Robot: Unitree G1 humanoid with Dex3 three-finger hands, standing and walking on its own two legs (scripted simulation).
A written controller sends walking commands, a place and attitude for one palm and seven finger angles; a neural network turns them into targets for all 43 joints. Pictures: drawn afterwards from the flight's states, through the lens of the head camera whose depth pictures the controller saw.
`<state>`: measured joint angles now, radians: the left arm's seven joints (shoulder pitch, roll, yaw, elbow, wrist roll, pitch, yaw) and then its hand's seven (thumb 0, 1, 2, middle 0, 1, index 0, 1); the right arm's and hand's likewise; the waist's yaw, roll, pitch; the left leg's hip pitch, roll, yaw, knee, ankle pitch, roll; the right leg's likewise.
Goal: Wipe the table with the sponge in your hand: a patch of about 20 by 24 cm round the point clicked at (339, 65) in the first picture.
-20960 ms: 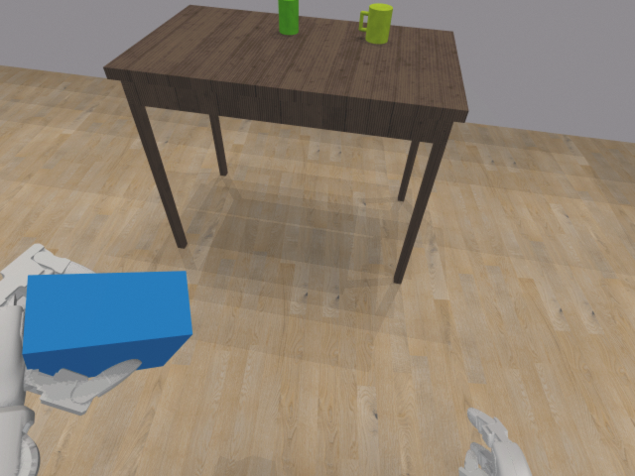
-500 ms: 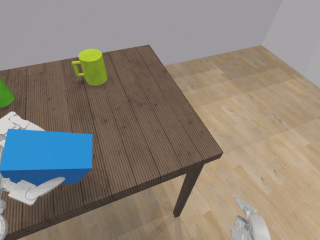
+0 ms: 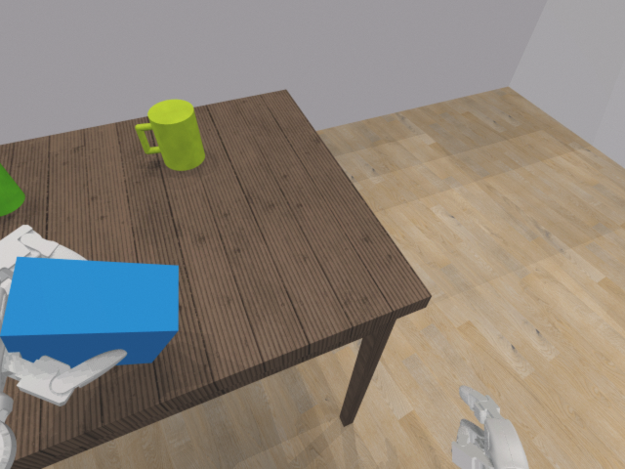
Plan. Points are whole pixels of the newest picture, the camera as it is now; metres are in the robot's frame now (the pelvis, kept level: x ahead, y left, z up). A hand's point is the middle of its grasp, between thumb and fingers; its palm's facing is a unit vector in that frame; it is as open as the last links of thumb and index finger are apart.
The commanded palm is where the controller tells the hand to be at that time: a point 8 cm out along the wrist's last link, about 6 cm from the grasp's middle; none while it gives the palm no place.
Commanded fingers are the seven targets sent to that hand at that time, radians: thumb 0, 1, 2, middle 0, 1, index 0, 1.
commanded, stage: shuffle to correct the standing spot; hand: left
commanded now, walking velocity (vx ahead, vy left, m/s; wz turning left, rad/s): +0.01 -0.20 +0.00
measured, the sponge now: (120, 319) +0.23 +0.20 +0.14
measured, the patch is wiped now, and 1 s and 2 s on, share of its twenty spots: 0.00 0.00 0.00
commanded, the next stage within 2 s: come to a stop and stand still in 1.34 s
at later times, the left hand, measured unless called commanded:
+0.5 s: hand (69, 321) +0.22 +0.24 +0.16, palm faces +0.30 -0.85 -0.42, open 10.5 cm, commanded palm +0.16 +0.28 +0.18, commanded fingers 0.00 0.10 1.30 -1.20 -1.60 -1.20 -1.60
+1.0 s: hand (74, 318) +0.22 +0.24 +0.15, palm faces +0.28 -0.86 -0.42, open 10.5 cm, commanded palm +0.17 +0.28 +0.18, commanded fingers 0.00 0.10 1.30 -1.20 -1.60 -1.20 -1.60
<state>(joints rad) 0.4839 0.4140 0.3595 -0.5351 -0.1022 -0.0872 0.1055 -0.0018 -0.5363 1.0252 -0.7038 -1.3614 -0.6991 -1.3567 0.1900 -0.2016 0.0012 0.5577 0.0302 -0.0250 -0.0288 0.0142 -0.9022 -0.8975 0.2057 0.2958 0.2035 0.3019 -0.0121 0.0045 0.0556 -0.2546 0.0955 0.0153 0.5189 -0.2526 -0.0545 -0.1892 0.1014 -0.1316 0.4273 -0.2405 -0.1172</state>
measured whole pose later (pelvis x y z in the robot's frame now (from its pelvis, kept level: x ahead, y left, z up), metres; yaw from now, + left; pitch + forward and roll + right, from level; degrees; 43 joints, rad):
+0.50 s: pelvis +0.00 +0.00 +0.00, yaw +0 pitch +0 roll -1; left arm 0.51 0.41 0.35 -0.53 -0.11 -0.08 0.10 0.00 -0.54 1.03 -0.70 -1.36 -0.70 -1.36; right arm 0.18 -0.20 0.01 0.55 0.03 -0.02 -0.03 0.01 -0.90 -0.90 0.21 0.30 0.20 0.30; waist -0.01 0.02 0.05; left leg -0.26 0.09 0.02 0.52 -0.26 -0.05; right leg -0.19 0.10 -0.13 0.43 -0.25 -0.12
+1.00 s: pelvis +0.01 +0.00 +0.00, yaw +0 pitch +0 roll -1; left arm 0.53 0.42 0.34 -0.54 -0.11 -0.08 0.10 0.00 -0.54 1.03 -0.70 -1.36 -0.70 -1.36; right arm 0.17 -0.20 0.00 0.55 0.03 -0.01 -0.03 0.01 -0.90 -0.90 0.21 0.30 0.20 0.30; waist -0.02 0.01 0.06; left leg -0.26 0.09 0.02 0.53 -0.27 -0.05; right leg -0.19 0.10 -0.13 0.44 -0.26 -0.11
